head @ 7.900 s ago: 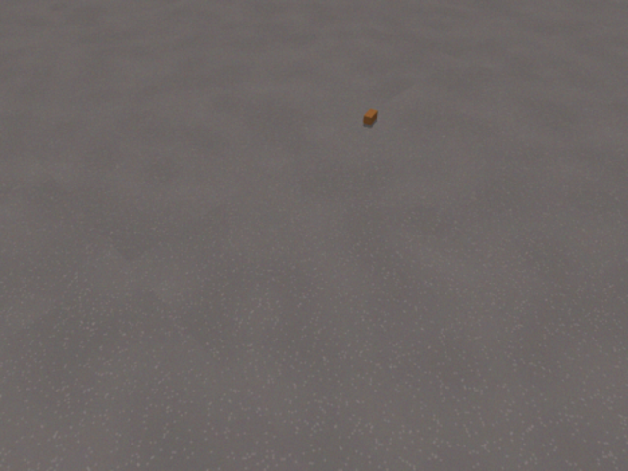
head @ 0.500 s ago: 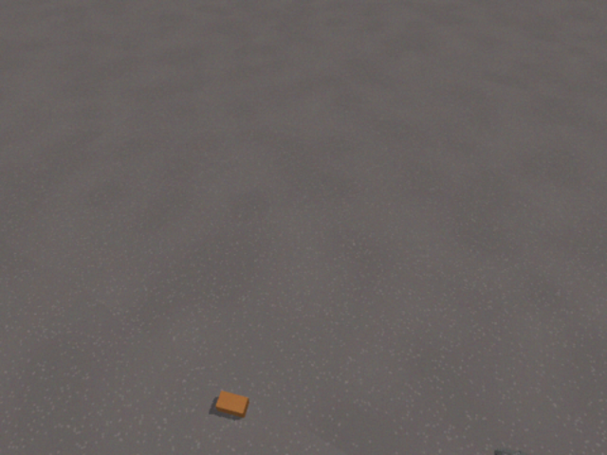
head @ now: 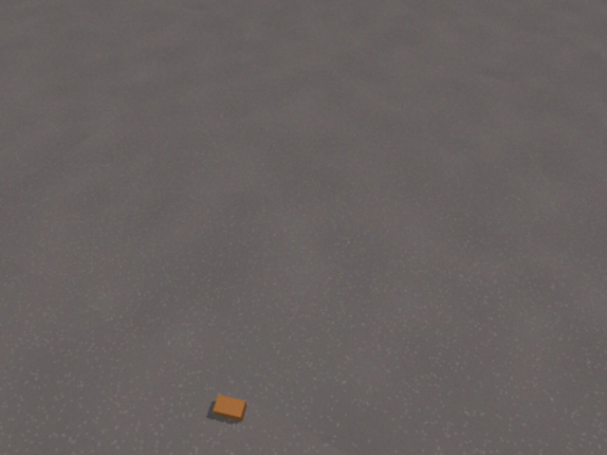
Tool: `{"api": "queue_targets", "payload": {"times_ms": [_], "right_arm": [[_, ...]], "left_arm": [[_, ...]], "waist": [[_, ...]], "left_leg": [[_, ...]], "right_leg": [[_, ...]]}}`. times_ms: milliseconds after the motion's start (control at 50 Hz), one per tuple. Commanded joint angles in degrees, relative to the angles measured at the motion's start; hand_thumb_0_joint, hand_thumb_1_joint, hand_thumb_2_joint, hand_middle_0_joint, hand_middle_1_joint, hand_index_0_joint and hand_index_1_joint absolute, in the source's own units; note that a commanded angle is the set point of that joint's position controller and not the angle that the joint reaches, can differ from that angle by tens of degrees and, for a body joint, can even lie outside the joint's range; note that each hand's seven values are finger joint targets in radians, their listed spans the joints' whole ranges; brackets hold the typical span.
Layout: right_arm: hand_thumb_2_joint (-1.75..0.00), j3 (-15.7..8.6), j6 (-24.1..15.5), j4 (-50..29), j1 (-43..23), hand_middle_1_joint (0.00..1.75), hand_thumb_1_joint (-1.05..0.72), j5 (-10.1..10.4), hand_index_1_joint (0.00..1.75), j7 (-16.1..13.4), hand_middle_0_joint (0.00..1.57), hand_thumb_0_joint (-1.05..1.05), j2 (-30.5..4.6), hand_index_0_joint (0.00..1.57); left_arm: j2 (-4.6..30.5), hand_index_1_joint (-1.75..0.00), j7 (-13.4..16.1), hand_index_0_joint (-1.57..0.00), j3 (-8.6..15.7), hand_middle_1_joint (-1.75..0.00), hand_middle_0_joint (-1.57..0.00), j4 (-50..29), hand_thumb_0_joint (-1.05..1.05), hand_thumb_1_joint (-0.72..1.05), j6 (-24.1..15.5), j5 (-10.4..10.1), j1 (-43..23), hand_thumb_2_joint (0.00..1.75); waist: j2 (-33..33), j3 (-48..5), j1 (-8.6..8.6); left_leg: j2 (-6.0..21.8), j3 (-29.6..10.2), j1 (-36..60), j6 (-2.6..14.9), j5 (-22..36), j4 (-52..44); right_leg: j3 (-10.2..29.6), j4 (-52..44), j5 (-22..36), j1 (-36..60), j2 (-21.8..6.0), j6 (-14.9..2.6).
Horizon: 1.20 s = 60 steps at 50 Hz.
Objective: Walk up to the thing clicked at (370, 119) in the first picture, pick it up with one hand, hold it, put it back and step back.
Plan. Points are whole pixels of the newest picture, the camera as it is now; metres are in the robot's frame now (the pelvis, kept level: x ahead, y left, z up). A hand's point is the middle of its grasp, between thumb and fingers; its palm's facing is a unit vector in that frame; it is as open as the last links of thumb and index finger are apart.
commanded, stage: walk up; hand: left
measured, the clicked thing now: (230, 408) +0.39 +0.23 -0.76
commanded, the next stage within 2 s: stand in 0.40 s
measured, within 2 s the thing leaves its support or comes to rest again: neither
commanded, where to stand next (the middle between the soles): +0.01 +0.00 m, yaw -3 degrees
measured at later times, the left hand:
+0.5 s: hand out of the picture +0.11 +0.24 -0.16, palm faces -0.02 -0.95 -0.32, open 7.3 cm
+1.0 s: hand out of the picture +0.07 +0.24 -0.16, palm faces -0.02 -0.94 -0.34, open 7.3 cm
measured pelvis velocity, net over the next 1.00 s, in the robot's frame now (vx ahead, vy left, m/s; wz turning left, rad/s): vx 0.00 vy -0.01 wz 0.00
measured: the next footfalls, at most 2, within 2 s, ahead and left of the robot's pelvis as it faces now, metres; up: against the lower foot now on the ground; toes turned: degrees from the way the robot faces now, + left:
none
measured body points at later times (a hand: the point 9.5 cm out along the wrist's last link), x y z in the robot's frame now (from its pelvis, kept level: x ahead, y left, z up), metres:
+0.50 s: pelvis +0.01 -0.01 +0.00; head +0.02 +0.00 +0.45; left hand +0.11 +0.29 -0.13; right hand +0.09 -0.31 -0.13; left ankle -0.01 +0.09 -0.75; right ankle -0.01 -0.12 -0.75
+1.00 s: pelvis +0.00 -0.01 +0.00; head +0.00 -0.01 +0.45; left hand +0.07 +0.29 -0.13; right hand +0.08 -0.31 -0.13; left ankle -0.01 +0.09 -0.75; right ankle -0.01 -0.12 -0.75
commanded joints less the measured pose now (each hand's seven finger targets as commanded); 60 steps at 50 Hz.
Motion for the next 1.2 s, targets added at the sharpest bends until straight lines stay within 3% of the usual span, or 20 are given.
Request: {"api": "queue_targets", "payload": {"times_ms": [0, 260, 360, 380, 440, 580, 780, 900, 960, 1180], "right_arm": [[-0.90, -2.4, -1.3, -3.9, -3.4, 0.30, -0.90, -0.1, 0.30, -1.2, 0.20, 0.00, -13.0, 0.20], [-0.90, -2.4, -1.2, -4.9, -2.8, 0.30, -0.90, 0.0, 0.30, -1.2, 0.20, 0.00, -13.0, 0.20], [-0.90, -2.6, -1.1, -5.6, -3.2, 0.30, -0.90, -0.1, 0.30, -1.1, 0.20, 0.00, -12.8, 0.20], [-0.90, -2.0, -0.7, -5.0, -3.3, 0.30, -0.90, 0.3, 0.30, -1.0, 0.20, 0.00, -12.2, 0.20], [-0.90, -2.1, -0.5, -5.1, -3.0, 0.30, -0.90, 0.4, 0.30, -0.9, 0.20, 0.00, -12.0, 0.20], [-0.90, -2.0, -0.1, -4.7, -3.5, 0.30, -0.90, 0.3, 0.30, -0.7, 0.20, 0.00, -12.1, 0.20], [-0.90, -2.0, -0.2, -4.5, -3.1, 0.30, -0.90, 0.2, 0.30, -0.5, 0.20, 0.00, -12.0, 0.20], [-0.90, -1.7, -0.1, -4.1, -2.7, 0.30, -0.90, 0.2, 0.30, -0.3, 0.20, 0.00, -11.5, 0.20], [-0.90, -1.9, -0.2, -4.4, -2.6, 0.30, -0.90, 0.1, 0.30, -0.3, 0.20, 0.00, -11.8, 0.20], [-0.90, -1.6, -0.2, -4.4, -2.1, 0.30, -0.90, 0.2, 0.30, -0.4, 0.20, 0.00, -12.1, 0.20]], "left_arm": [[11.8, -0.30, 0.9, -0.20, 2.2, -0.30, -0.20, -3.7, 0.00, 0.90, -1.3, 0.0, -3.4, 0.90], [11.5, -0.30, 1.1, -0.20, 2.4, -0.30, -0.20, -4.6, 0.00, 0.90, -1.3, 0.1, -4.0, 0.90], [11.4, -0.30, 1.1, -0.20, 2.4, -0.30, -0.20, -4.9, 0.00, 0.90, -1.2, 0.1, -3.9, 0.90], [10.7, -0.30, 1.4, -0.20, 1.7, -0.30, -0.20, -5.2, 0.00, 0.90, -1.9, -0.1, -4.5, 0.90], [11.7, -0.30, 1.7, -0.20, 1.7, -0.30, -0.20, -5.1, 0.00, 0.90, -2.3, 0.0, -3.7, 0.90], [11.9, -0.30, 1.9, -0.20, 1.6, -0.30, -0.20, -5.2, 0.00, 0.90, -2.4, 0.0, -4.5, 0.90], [12.1, -0.30, 2.0, -0.20, 1.1, -0.30, -0.20, -5.1, 0.00, 0.90, -2.7, -0.1, -3.3, 0.90], [12.0, -0.30, 1.9, -0.20, 0.9, -0.30, -0.20, -4.8, 0.00, 0.90, -2.8, -0.1, -2.9, 0.90], [12.6, -0.30, 1.9, -0.20, 1.0, -0.30, -0.20, -5.0, 0.00, 0.90, -2.8, 0.0, -2.6, 0.90], [12.2, -0.30, 1.7, -0.20, 0.8, -0.30, -0.20, -4.9, 0.00, 0.90, -2.7, -0.1, -2.1, 0.90]], "waist": [[1.5, -4.7, -0.03], [1.3, -6.6, 0.08], [1.0, -5.3, 0.10], [3.4, -5.2, 0.30], [1.7, -7.1, 0.10], [0.9, -4.6, 0.05], [0.8, -5.2, 0.15], [0.5, -2.8, 0.21], [0.8, -4.8, 0.02], [1.2, -3.1, 0.43]], "left_leg": [[8.9, -7.5, -0.8, -0.58, 12.6, -2.5], [9.3, -6.5, 1.6, -0.92, 17.8, -1.7], [9.3, -6.1, 1.6, -0.83, 15.3, -2.0], [9.3, -6.9, 0.7, -0.97, 17.5, -2.2], [9.7, -6.8, 3.2, -1.08, 21.1, -1.7], [9.3, -7.1, 1.8, -1.14, 12.9, -3.5], [9.4, -7.5, 3.1, -1.00, 13.2, -3.3], [9.1, -7.8, 0.9, -1.12, 8.8, -4.2], [9.3, -7.7, 2.3, -0.92, 9.9, -3.6], [9.3, -8.1, 0.9, -0.85, 9.6, -4.0]], "right_leg": [[6.7, -1.5, 9.2, 1.8, -6.8, -1.07], [6.7, -0.6, 13.6, 2.9, -6.9, -1.46], [6.7, -1.1, 12.2, 1.6, -6.5, -1.28], [7.1, -1.6, 14.1, 3.6, -7.5, -1.24], [6.6, -0.8, 17.8, 4.0, -7.6, -1.37], [6.9, -3.1, 11.3, 2.9, -7.7, -1.24], [6.7, -3.0, 11.3, 1.9, -7.7, -1.45], [6.9, -3.9, 7.4, 0.5, -7.5, -1.38], [7.2, -3.3, 8.6, 1.1, -7.6, -1.67], [7.3, -3.4, 7.5, 0.5, -7.3, -1.81]]}}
